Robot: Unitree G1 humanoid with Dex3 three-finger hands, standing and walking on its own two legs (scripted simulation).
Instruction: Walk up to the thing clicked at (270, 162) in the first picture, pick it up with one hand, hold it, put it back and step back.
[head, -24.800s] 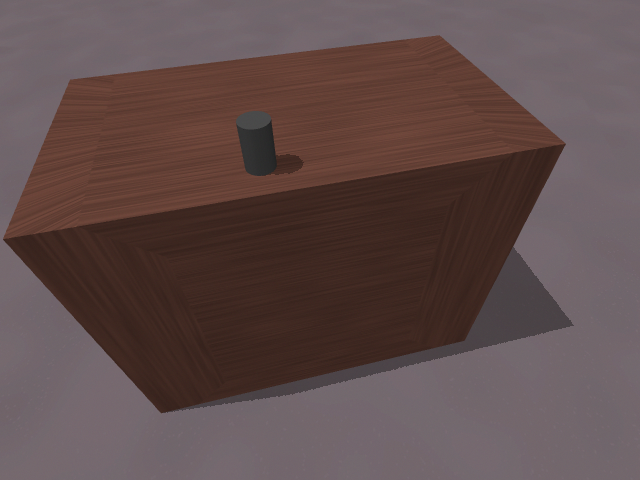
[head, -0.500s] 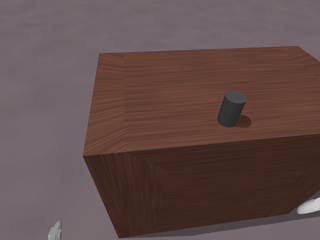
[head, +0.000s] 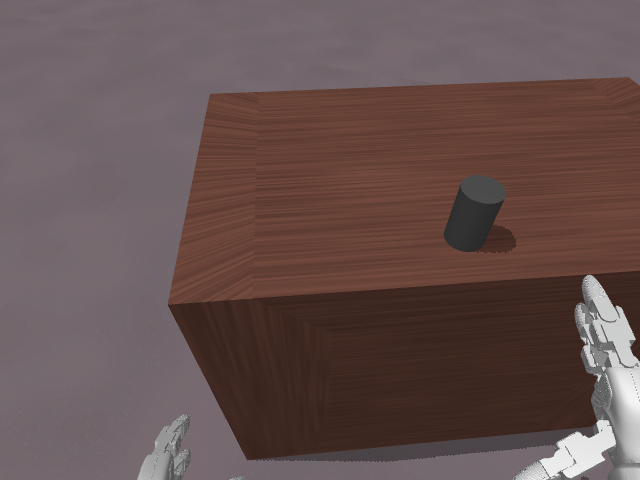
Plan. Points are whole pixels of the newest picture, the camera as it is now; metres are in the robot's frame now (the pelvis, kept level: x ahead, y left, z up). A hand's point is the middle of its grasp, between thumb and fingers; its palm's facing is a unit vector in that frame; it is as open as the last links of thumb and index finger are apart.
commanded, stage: home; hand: right
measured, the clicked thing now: (472, 214) +0.45 -0.23 +0.07
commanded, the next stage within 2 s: none
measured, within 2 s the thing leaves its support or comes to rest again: neither
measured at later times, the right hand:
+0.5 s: hand (457, 451) +0.19 -0.17 -0.11, palm faces +0.08 +0.97 -0.21, open 17.4 cm
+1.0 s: hand (488, 462) +0.18 -0.22 -0.13, palm faces -0.06 +0.94 -0.33, open 17.4 cm
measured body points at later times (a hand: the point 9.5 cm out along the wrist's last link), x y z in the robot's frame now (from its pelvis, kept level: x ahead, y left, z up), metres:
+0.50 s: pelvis +0.02 +0.00 +0.00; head +0.05 +0.00 +0.44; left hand +0.17 +0.23 -0.11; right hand +0.18 -0.22 -0.09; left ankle +0.04 +0.13 -0.74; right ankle +0.03 -0.13 -0.74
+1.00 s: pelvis +0.04 +0.00 -0.01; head +0.04 +0.00 +0.44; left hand +0.17 +0.27 -0.11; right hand +0.18 -0.27 -0.11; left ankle +0.04 +0.13 -0.74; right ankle +0.03 -0.13 -0.74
